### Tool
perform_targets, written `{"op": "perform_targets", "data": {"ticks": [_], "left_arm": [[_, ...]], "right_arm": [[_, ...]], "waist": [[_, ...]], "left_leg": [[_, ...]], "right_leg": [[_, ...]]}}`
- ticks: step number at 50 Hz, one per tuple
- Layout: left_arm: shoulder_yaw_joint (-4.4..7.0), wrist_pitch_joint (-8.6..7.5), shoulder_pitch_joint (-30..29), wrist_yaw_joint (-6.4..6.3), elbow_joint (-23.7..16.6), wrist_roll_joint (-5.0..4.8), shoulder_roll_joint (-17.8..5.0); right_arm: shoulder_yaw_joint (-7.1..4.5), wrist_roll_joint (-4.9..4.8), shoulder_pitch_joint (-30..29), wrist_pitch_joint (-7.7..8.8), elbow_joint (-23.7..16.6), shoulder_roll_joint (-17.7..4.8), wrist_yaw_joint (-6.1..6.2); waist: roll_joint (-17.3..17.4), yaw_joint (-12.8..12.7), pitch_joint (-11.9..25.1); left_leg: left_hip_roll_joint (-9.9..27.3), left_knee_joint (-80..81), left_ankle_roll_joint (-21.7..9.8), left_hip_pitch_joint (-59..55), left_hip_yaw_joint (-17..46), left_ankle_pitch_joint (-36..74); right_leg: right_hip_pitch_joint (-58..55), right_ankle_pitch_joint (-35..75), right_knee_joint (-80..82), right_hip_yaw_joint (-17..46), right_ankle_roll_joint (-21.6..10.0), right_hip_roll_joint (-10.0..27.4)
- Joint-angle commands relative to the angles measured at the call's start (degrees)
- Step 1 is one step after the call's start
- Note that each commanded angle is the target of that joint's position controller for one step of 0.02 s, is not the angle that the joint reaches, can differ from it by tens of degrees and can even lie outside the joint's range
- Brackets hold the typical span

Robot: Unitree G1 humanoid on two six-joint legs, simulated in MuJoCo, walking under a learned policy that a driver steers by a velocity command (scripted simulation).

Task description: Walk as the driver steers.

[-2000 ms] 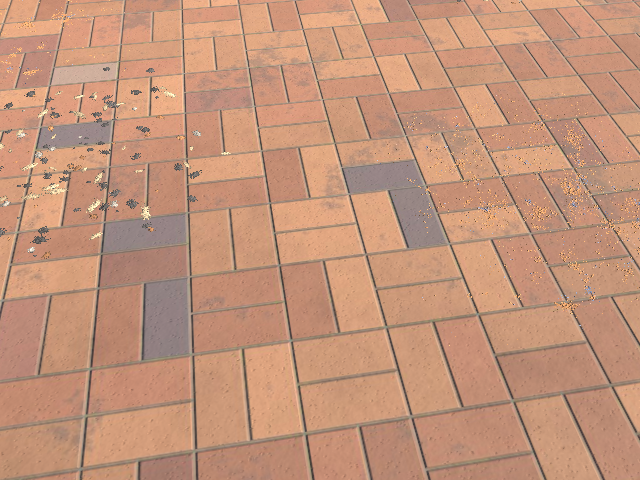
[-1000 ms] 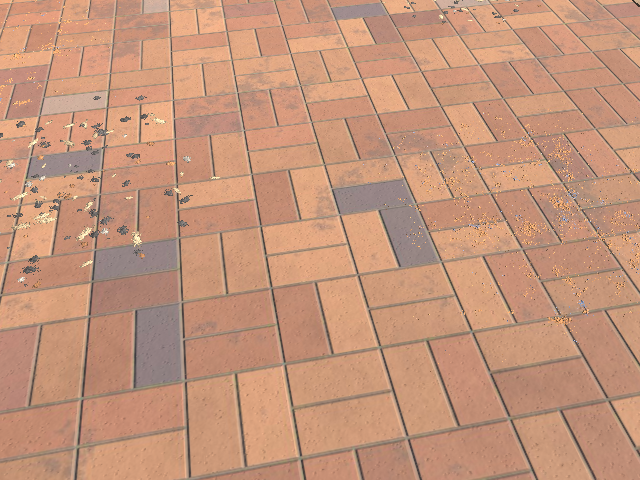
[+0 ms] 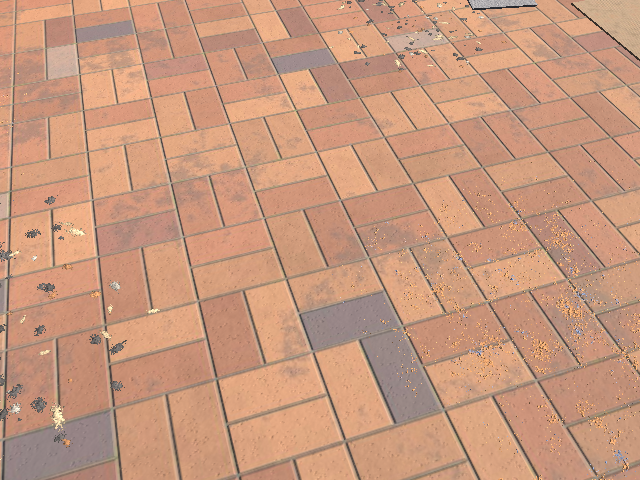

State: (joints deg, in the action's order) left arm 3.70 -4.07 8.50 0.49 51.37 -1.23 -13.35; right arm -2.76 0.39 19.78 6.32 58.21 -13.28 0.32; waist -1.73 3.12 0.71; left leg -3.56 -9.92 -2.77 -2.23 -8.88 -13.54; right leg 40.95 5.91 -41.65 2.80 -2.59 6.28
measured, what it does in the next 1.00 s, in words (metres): walks ahead, turning right: right foot, then left foot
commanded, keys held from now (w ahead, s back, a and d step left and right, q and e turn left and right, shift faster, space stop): w+e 0.56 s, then w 0.44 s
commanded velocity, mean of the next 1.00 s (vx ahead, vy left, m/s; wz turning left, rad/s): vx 0.50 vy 0.00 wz -0.41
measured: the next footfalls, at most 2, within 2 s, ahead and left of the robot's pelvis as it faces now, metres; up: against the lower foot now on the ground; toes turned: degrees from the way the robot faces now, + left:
right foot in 0.16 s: +0.27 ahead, -0.14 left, +0.00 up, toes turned -8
left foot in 0.66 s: +0.60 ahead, -0.01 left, +0.00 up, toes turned -24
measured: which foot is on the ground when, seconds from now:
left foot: down 0.00-0.18, up 0.20-0.64, down 0.66-1.00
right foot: up 0.00-0.14, down 0.16-0.66, up 0.68-1.00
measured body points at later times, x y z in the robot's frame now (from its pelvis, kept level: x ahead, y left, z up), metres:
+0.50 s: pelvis +0.29 -0.07 +0.00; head +0.32 -0.09 +0.45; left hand +0.42 +0.19 -0.11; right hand +0.42 -0.37 -0.09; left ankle +0.52 +0.08 -0.68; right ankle +0.24 -0.13 -0.74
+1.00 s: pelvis +0.57 -0.11 +0.01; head +0.60 -0.11 +0.45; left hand +0.85 +0.03 -0.09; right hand +0.45 -0.36 -0.12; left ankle +0.56 +0.01 -0.74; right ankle +0.63 -0.32 -0.69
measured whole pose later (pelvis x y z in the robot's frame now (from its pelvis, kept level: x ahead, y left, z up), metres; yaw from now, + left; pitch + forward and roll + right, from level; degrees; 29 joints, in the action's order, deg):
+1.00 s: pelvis +0.57 -0.11 +0.01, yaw -25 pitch +2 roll +1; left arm 2.9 -4.1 7.3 0.3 39.6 -0.6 -15.1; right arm -3.1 -0.8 22.1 5.4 50.9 -14.7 -0.9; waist -2.5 5.3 -0.3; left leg -2.6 -14.0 -2.4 4.7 -1.4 -11.7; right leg 37.4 -3.1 -41.3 2.6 -0.6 5.6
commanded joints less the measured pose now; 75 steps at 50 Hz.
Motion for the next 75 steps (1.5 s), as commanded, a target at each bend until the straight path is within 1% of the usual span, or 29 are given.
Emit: {"op": "perform_targets", "data": {"ticks": [1,5,7,8,9,10,11,12,14,18,24,29,32,33,34,35,36,38,42,49,54,56,58,59,60,61,64,68,75], "left_arm": [[-0.38,-0.76,-8.4,1.36,-6.1,-0.01,-1.5],[0.18,-0.77,-8.6,3.0,-9.4,-0.2,-3.2],[2.34,-0.59,2.4,3.16,-7.8,-0.37,-7.2],[4.48,-0.36,12.0,2.4,-5.7,-0.37,-11.5],[6.24,0.04,17.7,1.26,-5.1,-0.08,-18.5],[5.3,-0.46,17.9,1.43,-6.0,0.28,-17.5],[4.08,-0.69,17.4,1.41,-5.9,0.84,-12.9],[3.35,-0.84,13.3,1.28,-6.6,0.53,-10.3],[2.12,-0.79,5.2,1.29,-9.2,0.76,-7.0],[2.59,-1.03,5.7,0.15,-10.1,0.59,-9.5],[2.92,-0.26,11.0,-1.2,-9.5,-0.05,-10.7],[2.88,0.47,12.8,-1.71,-9.0,-0.22,-10.3],[2.11,0.85,11.9,-1.75,-9.4,0.41,-8.2],[0.99,0.69,11.5,-1.44,-10.4,1.15,-5.8],[0.03,-0.07,20.4,-1.31,-10.4,-0.34,-2.5],[0.12,-0.49,21.4,-1.39,-9.6,-1.18,-5.6],[1.1,-0.55,15.0,-1.33,-10.3,-1.36,-10.0],[1.02,-0.62,6.7,-1.23,-12.6,0.49,-9.3],[0.55,-0.2,7.9,-0.77,-12.6,0.67,-5.6],[-0.63,-0.89,-4.1,-0.02,-15.9,0.52,-3.5],[-0.37,-1.61,-11.2,1.31,-18.8,-0.12,-4.6],[0.4,-2.2,-8.4,1.54,-18.5,-0.03,-6.4],[2.73,-2.42,5.5,0.67,-14.9,0.94,-11.0],[3.99,-2.04,16.5,-0.21,-13.6,1.98,-16.0],[4.03,-1.44,17.3,0.23,-12.7,2.26,-17.5],[2.73,-1.38,16.2,0.3,-12.9,1.72,-11.8],[0.97,-1.87,6.1,0.77,-12.8,1.41,-6.7],[1.61,-3.3,3.3,0.51,-10.8,1.99,-7.0],[2.74,-2.5,6.3,-1.01,-7.6,1.73,-10.3]], "right_arm": [[-1.66,-0.43,2.2,-0.24,-1.6,-8.7,0.61],[-2.39,-0.92,0.8,-2.05,-2.6,-10.9,1.09],[-2.69,-0.87,-1.5,-2.99,-4.0,-12.2,1.55],[-2.35,-0.89,-2.1,-2.94,-5.1,-11.8,1.68],[-0.36,0.64,2.3,-1.61,-7.6,-5.5,0.88],[0.7,-0.33,2.2,1.19,-9.1,-4.0,-0.24],[-0.7,-2.56,-5.0,2.99,-10.8,-8.7,-0.96],[-0.62,-3.02,-8.0,3.67,-11.9,-8.9,-1.03],[-1.57,-1.03,-7.8,2.76,-11.3,-9.2,-0.21],[-1.77,0.41,-8.1,0.05,-13.1,-6.9,0.25],[-0.98,-0.29,-21.3,0.44,-17.6,-5.1,-0.16],[-1.76,-0.91,-23.0,1.75,-19.5,-8.3,-1.49],[-2.94,-0.05,-13.4,2.73,-17.1,-10.5,-1.53],[-3.64,0.8,-5.2,2.88,-16.2,-13.1,-1.23],[-5.31,1.24,3.5,2.15,-13.6,-18.4,-1.23],[-4.59,-0.68,5.1,1.79,-12.4,-14.5,-1.82],[-3.43,-1.22,1.5,1.59,-13.5,-10.5,-1.78],[-2.22,-0.22,-5.0,0.68,-14.5,-7.9,-1.78],[-1.88,-0.35,-5.0,0.99,-13.4,-7.9,-1.74],[-2.39,-1.54,-0.2,-0.21,-11.1,-11.2,-0.88],[-2.25,-2.03,4.3,-1.62,-8.9,-11.8,-0.81],[-2.61,-2.15,3.4,-2.32,-8.8,-13.1,-0.47],[-1.93,-1.84,1.8,-2.34,-9.6,-11.7,-0.32],[-0.31,-0.01,1.0,-1.91,-11.9,-7.3,-0.32],[0.83,-1.67,8.4,-0.87,-12.3,-3.1,-0.44],[-0.83,-2.98,5.0,-0.68,-11.4,-9.7,-0.37],[-1.78,-2.08,-1.7,-1.74,-12.8,-9.5,-0.14],[-1.75,-2.2,-1.4,-4.1,-13.4,-6.0,-0.37],[-1.02,-1.57,-12.6,-3.9,-17.8,-4.3,-2.21]], "waist": [[3.1,1.5,-7.2],[5.4,-0.7,-5.1],[7.3,-7.2,2.2],[5.1,-11.8,7.6],[-8.3,-9.6,14.8],[-10.4,-8.1,22.7],[-5.9,-10.3,17.5],[-2.7,-8.7,10.7],[2.7,-3.5,4.2],[0.6,-1.4,1.5],[-3.1,-6.2,-0.8],[-4.7,-6.2,-0.4],[-5.7,-1.5,3.6],[-1.9,2.2,10.7],[15.3,0.5,19.0],[18.6,1.2,18.1],[11.2,2.2,9.3],[4.2,0.1,0.6],[7.5,-2.8,0.1],[6.2,0.8,-1.7],[6.7,2.3,-4.1],[7.5,-0.5,-2.8],[6.0,-7.7,6.2],[-2.7,-11.7,16.0],[-17.4,-7.8,22.1],[-9.3,-9.5,16.1],[-3.5,-5.2,2.5],[-3.1,-1.9,-0.7],[-0.6,-5.1,-4.3]], "left_leg": [[18.2,2.9,-7.0,-0.2,3.0,17.1],[20.0,-6.8,-5.0,-5.7,-0.1,39.8],[18.5,-23.3,-3.0,-3.3,-2.6,57.0],[16.0,-37.8,-0.7,6.0,-3.2,50.1],[8.5,-60.4,2.8,29.4,-2.4,12.3],[-0.1,-72.4,3.2,43.0,10.3,-19.7],[4.0,-73.7,1.2,49.1,15.5,-15.8],[6.6,-69.7,0.1,49.6,14.6,-10.4],[10.6,-60.2,0.8,41.5,13.8,-5.1],[10.5,-49.9,4.5,37.1,12.1,0.5],[5.5,-24.2,5.6,34.3,11.1,18.7],[4.4,-17.6,3.7,31.6,13.1,15.0],[4.3,-14.7,-0.2,18.2,10.9,11.9],[11.7,-16.6,-3.8,4.6,17.7,11.8],[23.8,-14.4,-14.0,-17.4,41.8,3.7],[27.3,-7.9,-15.4,-18.9,55.3,-10.0],[25.0,-6.8,-12.5,-11.8,48.6,-14.1],[20.3,-4.6,-10.4,3.3,35.4,-3.7],[16.2,-0.5,-10.5,10.5,24.8,10.2],[14.0,1.3,-8.6,9.7,15.0,16.1],[17.1,-2.2,-7.7,4.6,17.4,16.3],[17.7,-6.0,-6.7,3.5,18.7,20.9],[12.8,-22.0,-3.6,10.0,15.0,28.4],[8.0,-41.5,-0.9,22.9,11.6,9.5],[1.9,-56.8,1.0,40.8,12.8,-20.6],[4.9,-62.9,1.1,45.9,16.9,-18.7],[10.2,-58.7,1.7,43.3,15.0,-5.8],[11.7,-55.8,2.9,40.1,15.2,0.7],[10.7,-36.1,2.6,41.9,11.7,16.4]], "right_leg": [[3.2,-0.3,4.6,-2.2,-0.6,-0.5],[-1.8,-11.6,6.7,-7.6,-3.5,-4.1],[-18.0,-13.7,7.9,-10.7,-6.2,-9.2],[-34.2,-11.3,10.6,-6.3,-8.8,-8.8],[-56.4,-13.3,11.5,20.0,-17.2,6.4],[-66.1,-18.8,22.9,46.9,-24.2,15.0],[-63.6,-18.3,24.2,39.4,-19.7,12.3],[-55.1,-14.1,24.2,29.9,-17.1,10.0],[-38.0,-4.8,26.5,18.9,-14.4,5.4],[-27.5,2.1,29.7,12.7,-14.8,2.1],[-26.6,-7.3,28.2,10.8,-10.4,-1.4],[-33.7,-10.1,21.7,18.0,-9.1,2.3],[-35.0,-0.5,12.3,17.3,-6.6,-0.1],[-29.1,-4.6,-1.5,13.6,-4.6,-3.3],[-8.4,-23.1,-22.2,6.5,0.2,-11.8],[1.9,-39.0,-31.3,8.2,0.7,-10.8],[5.4,-34.9,-34.5,9.4,0.4,-8.1],[2.9,-27.5,-29.5,5.3,0.2,-3.8],[-3.1,-22.9,-19.6,1.7,0.8,-0.5],[-5.7,-4.9,3.4,-1.8,2.3,-1.6],[-7.4,-7.6,10.9,-2.4,1.0,-3.7],[-13.2,-10.5,14.1,-2.7,-0.2,-5.0],[-35.7,-7.9,15.5,-1.9,-3.3,-3.8],[-53.2,-5.6,13.4,11.7,-7.2,9.6],[-64.8,-16.7,19.9,34.0,-14.3,19.7],[-59.5,-23.0,22.5,32.4,-12.4,17.4],[-39.9,-14.6,28.0,13.3,-8.7,10.7],[-32.2,-5.7,33.5,2.6,-8.9,9.2],[-35.7,-2.4,34.6,-9.4,-7.2,8.5]]}}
